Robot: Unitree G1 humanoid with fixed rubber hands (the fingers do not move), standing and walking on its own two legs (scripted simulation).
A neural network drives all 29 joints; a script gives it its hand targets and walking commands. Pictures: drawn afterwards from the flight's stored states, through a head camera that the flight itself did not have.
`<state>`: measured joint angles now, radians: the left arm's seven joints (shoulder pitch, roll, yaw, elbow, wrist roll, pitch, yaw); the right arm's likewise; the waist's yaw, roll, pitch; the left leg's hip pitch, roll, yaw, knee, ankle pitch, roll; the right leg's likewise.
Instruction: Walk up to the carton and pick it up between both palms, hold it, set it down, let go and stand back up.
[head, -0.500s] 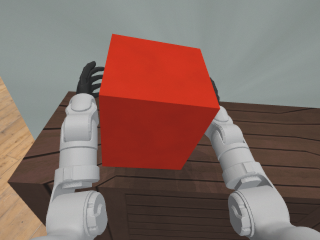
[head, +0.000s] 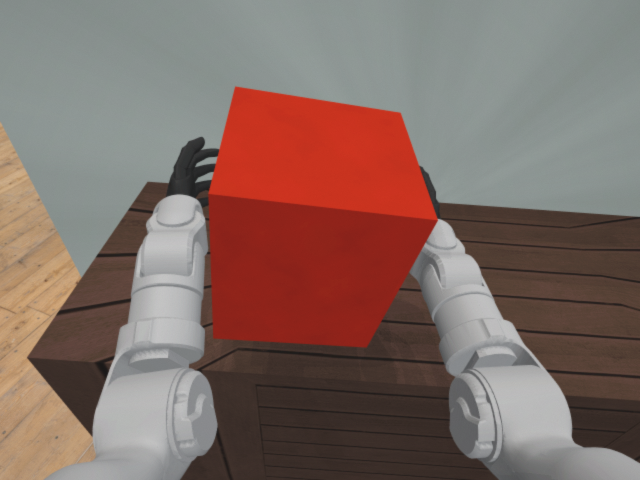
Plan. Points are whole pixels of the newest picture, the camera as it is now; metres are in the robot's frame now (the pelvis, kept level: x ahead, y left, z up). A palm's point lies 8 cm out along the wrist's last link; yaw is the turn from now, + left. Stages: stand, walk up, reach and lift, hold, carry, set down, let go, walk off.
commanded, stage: set down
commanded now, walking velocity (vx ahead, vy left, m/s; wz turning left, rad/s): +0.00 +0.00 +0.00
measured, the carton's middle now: (305, 226) +0.39 +0.01 +0.15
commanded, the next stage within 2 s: none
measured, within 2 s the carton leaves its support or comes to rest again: rests again in 1.60 s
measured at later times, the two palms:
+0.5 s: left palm (198, 220) +0.42 +0.15 +0.15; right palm (419, 233) +0.40 -0.15 +0.13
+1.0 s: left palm (201, 232) +0.42 +0.15 +0.12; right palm (413, 244) +0.41 -0.15 +0.11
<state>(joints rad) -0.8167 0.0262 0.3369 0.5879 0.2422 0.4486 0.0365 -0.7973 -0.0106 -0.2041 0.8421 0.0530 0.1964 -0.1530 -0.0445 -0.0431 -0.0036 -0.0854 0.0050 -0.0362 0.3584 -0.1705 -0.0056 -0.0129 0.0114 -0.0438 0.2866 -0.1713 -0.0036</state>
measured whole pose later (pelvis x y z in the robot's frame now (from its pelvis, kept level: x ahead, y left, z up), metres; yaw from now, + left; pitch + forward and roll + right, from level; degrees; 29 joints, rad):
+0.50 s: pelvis +0.01 -0.01 +0.00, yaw +0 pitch -2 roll -1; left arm -0.78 0.02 0.34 0.72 0.20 0.29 0.05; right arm -0.75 0.00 -0.24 0.87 -0.02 0.12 -0.15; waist -0.03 -0.03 -0.03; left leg -0.14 0.02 -0.03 0.35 -0.17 -0.01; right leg -0.07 0.02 -0.04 0.27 -0.17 -0.01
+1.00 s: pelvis +0.02 +0.00 +0.00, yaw -1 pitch +1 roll -1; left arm -0.76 0.02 0.32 0.80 0.18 0.20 0.07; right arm -0.73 0.02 -0.30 0.89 -0.08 0.07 -0.13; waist -0.01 -0.01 -0.06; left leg -0.21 0.01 -0.02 0.36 -0.18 -0.01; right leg -0.13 0.02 -0.03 0.27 -0.17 0.00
